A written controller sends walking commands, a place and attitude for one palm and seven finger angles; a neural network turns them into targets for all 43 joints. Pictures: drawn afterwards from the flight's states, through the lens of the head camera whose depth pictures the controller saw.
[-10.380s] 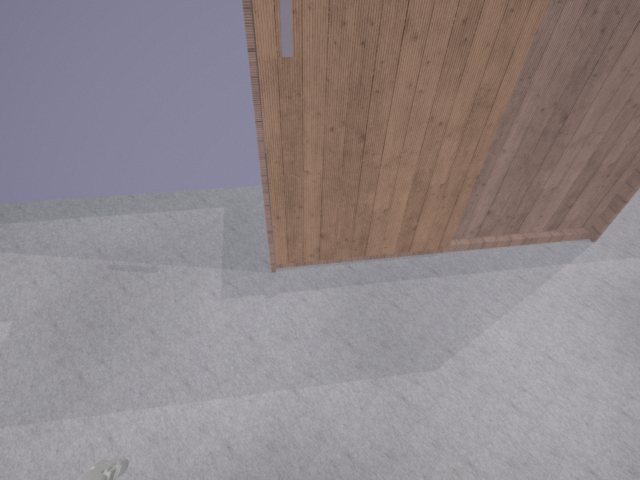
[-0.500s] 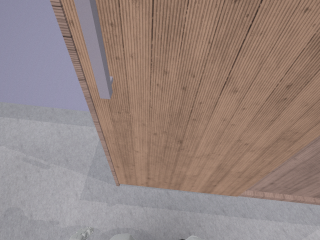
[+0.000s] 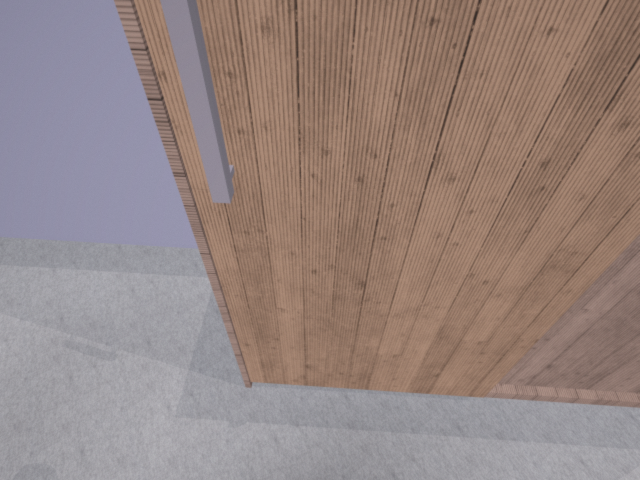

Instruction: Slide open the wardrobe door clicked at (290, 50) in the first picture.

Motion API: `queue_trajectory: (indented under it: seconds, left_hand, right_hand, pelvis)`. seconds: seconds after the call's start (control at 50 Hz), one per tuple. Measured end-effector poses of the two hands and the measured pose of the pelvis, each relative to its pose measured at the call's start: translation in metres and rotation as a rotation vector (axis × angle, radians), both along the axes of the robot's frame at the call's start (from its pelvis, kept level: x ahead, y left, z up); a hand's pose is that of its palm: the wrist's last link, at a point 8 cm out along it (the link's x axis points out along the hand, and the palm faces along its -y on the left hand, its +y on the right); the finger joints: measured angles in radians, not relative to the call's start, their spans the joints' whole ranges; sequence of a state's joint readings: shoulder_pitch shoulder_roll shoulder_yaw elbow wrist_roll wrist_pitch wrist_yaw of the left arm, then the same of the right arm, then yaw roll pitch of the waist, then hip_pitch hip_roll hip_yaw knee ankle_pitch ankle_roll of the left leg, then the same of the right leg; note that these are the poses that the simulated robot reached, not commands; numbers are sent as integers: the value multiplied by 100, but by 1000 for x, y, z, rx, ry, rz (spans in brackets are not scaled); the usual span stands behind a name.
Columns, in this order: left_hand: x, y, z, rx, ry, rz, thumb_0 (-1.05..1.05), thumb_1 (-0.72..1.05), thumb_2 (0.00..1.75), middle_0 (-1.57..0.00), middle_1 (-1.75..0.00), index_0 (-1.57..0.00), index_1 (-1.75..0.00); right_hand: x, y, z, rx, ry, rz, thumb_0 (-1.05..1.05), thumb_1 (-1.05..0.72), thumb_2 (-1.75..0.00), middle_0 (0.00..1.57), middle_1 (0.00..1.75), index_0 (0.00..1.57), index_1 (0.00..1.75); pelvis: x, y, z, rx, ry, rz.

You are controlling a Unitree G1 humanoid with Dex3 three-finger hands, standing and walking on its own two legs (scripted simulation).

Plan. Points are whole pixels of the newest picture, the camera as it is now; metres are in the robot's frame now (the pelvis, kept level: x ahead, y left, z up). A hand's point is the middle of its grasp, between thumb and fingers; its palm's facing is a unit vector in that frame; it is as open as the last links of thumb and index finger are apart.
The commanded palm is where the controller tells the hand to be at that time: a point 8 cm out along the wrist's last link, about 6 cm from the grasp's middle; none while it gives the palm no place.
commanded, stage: come to a stop and stand still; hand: left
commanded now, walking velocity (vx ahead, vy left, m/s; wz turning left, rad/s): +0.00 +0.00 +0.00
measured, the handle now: (207, 96) +0.47 +0.17 +0.24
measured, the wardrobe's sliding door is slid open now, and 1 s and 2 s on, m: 0.00 0.00 0.00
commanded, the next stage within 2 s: look again from close up in 1.00 s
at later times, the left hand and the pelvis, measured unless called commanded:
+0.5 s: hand out of the picture -0.04 +0.16 -0.18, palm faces +0.01 -0.99 -0.16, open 7.3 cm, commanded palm none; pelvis -0.02 +0.01 +0.00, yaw +1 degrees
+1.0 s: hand out of the picture +0.01 +0.18 -0.18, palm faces -0.01 -0.99 -0.17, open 7.3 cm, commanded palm none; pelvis +0.01 +0.02 +0.00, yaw -1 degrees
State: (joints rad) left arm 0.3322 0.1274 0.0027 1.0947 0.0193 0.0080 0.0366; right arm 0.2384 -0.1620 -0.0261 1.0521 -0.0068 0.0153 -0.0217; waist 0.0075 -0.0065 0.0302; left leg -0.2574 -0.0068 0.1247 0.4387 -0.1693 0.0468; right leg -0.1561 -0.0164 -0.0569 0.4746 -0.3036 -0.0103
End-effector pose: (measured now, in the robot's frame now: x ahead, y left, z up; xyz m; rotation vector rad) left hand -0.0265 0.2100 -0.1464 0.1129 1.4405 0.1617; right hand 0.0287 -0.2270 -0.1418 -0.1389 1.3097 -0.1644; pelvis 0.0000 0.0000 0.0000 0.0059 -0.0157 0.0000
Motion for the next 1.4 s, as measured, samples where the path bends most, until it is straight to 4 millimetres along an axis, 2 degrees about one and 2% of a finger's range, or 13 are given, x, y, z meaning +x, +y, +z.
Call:
queue_trajectory:
  seconds: [0.12,0.22,0.3,0.38,0.52,0.7,0.82,0.98,1.14,1.4]
  left_hand:
    - [0,-15,-5,-42,-25,-8,0,91,90,-20,-30,-20,-30]
    - [-3,-21,-7,-56,-27,-14,0,92,90,-20,-30,-20,-30]
    - [-8,-20,-7,-55,-14,-9,0,92,90,-20,-30,-20,-30]
    - [-15,-17,-6,-48,4,-3,0,91,90,-20,-30,-20,-30]
    - [-17,2,-4,-3,1,-38,0,91,90,-21,-30,-20,-30]
    - [16,29,0,44,-81,-40,0,91,90,-20,-30,-20,-30]
    - [30,30,0,30,-95,-55,0,91,90,-20,-30,-20,-30]
    - [34,24,-4,-4,-71,-68,0,91,90,-20,-30,-20,-30]
    - [31,23,-6,-16,-41,-71,0,91,90,-20,-30,-20,-30]
    - [31,30,-3,1,-14,-71,0,91,90,-20,-30,-20,-30]
  right_hand:
    - [-40,3,2,6,78,-16,0,-92,-90,19,30,19,29]
    - [-68,12,2,25,138,-35,0,-92,-90,19,30,19,29]
    - [-84,21,2,42,174,-48,0,-91,-90,19,30,19,29]
    - [-92,29,1,58,193,-55,0,-91,-90,19,30,19,29]
    - [-76,36,-12,77,124,-32,0,-91,-90,19,30,19,29]
    - [-47,36,-14,52,66,-4,2,-93,-90,19,30,20,29]
    - [-30,28,-6,18,35,2,2,-93,-90,19,30,20,29]
    - [-12,20,4,-14,10,7,1,-92,-90,19,30,20,29]
    - [-5,19,7,-24,18,6,1,-92,-90,19,30,20,29]
    - [-10,23,5,-15,54,-4,0,-92,-90,20,30,20,29]
  pelvis:
    - [-7,-5,2,-6,-18,2]
    - [-11,-7,3,-11,-17,4]
    - [-13,-6,3,-13,-12,5]
    - [-13,-5,3,-14,-8,5]
    - [-15,8,-6,-38,1,10]
    - [-4,20,-7,-17,8,-2]
    - [2,22,-4,-10,12,-13]
    - [8,21,-1,-10,11,-19]
    - [11,21,0,-12,9,-22]
    - [17,22,1,-10,9,-26]
